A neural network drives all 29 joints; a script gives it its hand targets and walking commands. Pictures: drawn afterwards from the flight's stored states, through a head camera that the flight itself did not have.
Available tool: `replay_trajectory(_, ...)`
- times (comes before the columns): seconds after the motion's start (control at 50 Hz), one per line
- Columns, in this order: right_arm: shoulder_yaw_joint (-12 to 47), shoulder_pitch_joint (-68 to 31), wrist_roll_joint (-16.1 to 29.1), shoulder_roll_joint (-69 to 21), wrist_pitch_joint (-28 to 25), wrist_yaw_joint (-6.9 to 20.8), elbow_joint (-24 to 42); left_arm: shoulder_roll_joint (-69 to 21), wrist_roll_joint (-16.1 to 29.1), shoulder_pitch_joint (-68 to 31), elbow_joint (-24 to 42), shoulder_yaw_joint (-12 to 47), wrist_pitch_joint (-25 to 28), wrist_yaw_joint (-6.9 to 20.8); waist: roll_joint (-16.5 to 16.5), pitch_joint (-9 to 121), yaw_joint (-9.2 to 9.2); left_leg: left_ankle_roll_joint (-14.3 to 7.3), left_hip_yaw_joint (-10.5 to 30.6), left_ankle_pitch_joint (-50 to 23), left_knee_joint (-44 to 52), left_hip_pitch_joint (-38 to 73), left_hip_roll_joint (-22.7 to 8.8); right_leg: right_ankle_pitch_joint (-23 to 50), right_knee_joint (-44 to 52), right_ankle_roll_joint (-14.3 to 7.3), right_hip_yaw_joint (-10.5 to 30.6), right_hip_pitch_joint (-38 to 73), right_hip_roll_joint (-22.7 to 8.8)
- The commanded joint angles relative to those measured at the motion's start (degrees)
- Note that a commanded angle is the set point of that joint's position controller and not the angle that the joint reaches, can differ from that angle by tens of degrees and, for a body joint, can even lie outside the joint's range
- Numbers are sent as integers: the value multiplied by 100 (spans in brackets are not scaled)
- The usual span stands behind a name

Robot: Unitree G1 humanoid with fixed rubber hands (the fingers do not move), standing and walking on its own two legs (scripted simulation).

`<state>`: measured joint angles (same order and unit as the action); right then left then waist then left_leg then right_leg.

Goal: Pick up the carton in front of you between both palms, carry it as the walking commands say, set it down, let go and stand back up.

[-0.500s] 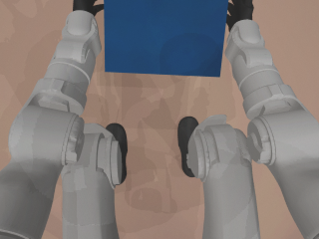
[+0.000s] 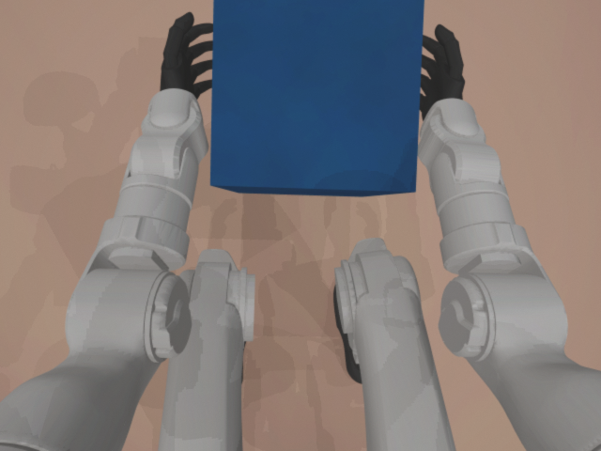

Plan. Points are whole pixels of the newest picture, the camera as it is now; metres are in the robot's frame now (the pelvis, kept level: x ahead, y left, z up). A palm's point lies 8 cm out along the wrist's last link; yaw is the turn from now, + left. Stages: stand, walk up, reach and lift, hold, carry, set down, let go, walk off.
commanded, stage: reach and lift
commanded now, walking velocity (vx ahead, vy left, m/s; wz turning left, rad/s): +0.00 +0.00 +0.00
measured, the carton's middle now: (308, 118) +0.50 -0.03 -0.16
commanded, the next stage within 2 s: none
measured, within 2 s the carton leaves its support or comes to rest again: neither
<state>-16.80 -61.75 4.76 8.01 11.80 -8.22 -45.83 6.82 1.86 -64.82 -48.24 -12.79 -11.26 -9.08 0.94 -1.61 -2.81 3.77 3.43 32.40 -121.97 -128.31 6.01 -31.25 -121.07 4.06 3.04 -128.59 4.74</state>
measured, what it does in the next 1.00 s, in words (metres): rises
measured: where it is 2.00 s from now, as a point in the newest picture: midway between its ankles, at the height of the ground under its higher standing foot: (294, 353)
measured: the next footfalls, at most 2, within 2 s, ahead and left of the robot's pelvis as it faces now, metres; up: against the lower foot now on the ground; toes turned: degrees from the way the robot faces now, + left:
none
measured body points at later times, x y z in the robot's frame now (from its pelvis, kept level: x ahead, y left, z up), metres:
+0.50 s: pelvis +0.02 +0.00 +0.14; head +0.24 -0.01 +0.53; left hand +0.49 +0.13 +0.08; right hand +0.47 -0.18 +0.07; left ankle +0.11 +0.12 -0.35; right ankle +0.12 -0.13 -0.35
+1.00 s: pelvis +0.07 +0.00 +0.28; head +0.19 +0.00 +0.72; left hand +0.45 +0.14 +0.24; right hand +0.44 -0.17 +0.24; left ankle +0.11 +0.13 -0.35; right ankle +0.12 -0.13 -0.35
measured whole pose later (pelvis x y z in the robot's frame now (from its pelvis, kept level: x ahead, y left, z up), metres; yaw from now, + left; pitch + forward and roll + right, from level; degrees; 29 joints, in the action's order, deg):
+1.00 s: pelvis +0.07 +0.00 +0.28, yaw +0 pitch +26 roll +0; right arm -20.7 -28.7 -10.3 -5.3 16.4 -1.8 -35.6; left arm -6.6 -10.1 -29.4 -36.7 -19.9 -15.0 -3.4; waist 0.9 13.5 -1.2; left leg 1.3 6.9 26.3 -66.2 -66.0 5.9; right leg -25.3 -65.6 1.9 6.7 -66.5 5.0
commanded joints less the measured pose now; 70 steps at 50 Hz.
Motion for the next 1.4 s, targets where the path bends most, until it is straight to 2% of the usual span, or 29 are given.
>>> replay_trajectory(0.0, 2472, -3617, -22, -6164, 318, 1699, 766, -6252, -82, -3198, 633, 2057, -269, 1450, 109, 6304, -65, -295, -864, -615, 1655, 3206, 468, 833, 1604, -202, -919, 3398, 440)
replay_trajectory(0.04, 2150, -3480, -323, -6212, 438, 1780, 428, -6293, -345, -3104, 314, 1707, -388, 1534, 122, 5842, -65, -304, -834, -346, 1929, 3090, 465, 534, 1864, -237, -879, 3220, 441)
replay_trajectory(0.12, 1718, -3409, -697, -6250, 508, 1848, 173, -6383, -632, -3031, 14, 1320, -473, 1635, 119, 5767, -92, -319, -786, -323, 2371, 3265, 486, 472, 2303, -285, -836, 3402, 458)
replay_trajectory(0.24, 1541, -3099, -946, -6380, 573, 1923, 91, -6493, -817, -2723, -87, 1126, -526, 1748, 55, 6101, -73, -316, -739, -440, 2953, 3743, 496, 587, 2890, -285, -787, 4007, 468)
replay_trajectory(0.42, 2171, -2409, -752, -6818, 635, 1961, 599, -6906, -568, -2074, 445, 1754, -571, 1828, 9, 6621, -25, -252, -674, -1021, 3628, 4761, 510, 1219, 3559, -223, -690, 5195, 484)
replay_trajectory(0.56, 2656, -1727, -597, -7019, 652, 1944, 867, -7139, -377, -1395, 781, 2264, -605, 1821, 21, 6372, 7, -206, -561, -1244, 4249, 5586, 497, 1428, 4152, -208, -585, 5972, 497)
replay_trajectory(0.82, 2704, -305, -778, -7129, 507, 1918, 778, -7216, -542, 55, 754, 2316, -478, 1803, -11, 5103, 91, -256, -203, -1566, 5757, 7157, 346, 1669, 5606, -287, -266, 7452, 414)
replay_trajectory(1.08, 2965, 1139, -934, -7117, 409, 1888, 1042, -7160, -685, 1494, 1090, 2556, -411, 1822, -59, 4062, 147, -316, 141, -2513, 7405, 9038, 137, 2554, 7236, -358, 82, 9412, 248)
replay_trajectory(1.22, 3240, 1769, -880, -7139, 677, 1919, 1394, -7115, -647, 2143, 1473, 2818, -687, 1913, -89, 3458, 207, -326, 232, -3107, 8319, 10173, 28, 3143, 8174, -346, 197, 10559, 155)
replay_trajectory(1.38, 3561, 2302, -740, -7143, 1383, 2006, 2026, -7089, -516, 2676, 2117, 3128, -1403, 2090, -95, 2573, 266, -306, 227, -3475, 9325, 11379, -55, 3504, 9191, -300, 237, 11728, 58)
